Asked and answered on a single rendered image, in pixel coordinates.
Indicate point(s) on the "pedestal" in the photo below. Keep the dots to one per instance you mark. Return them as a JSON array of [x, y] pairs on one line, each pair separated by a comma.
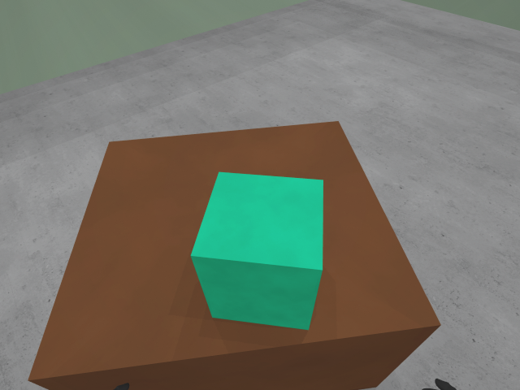
[[131, 309]]

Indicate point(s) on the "carton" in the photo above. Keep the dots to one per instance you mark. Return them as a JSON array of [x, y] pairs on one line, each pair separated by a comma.
[[259, 250]]

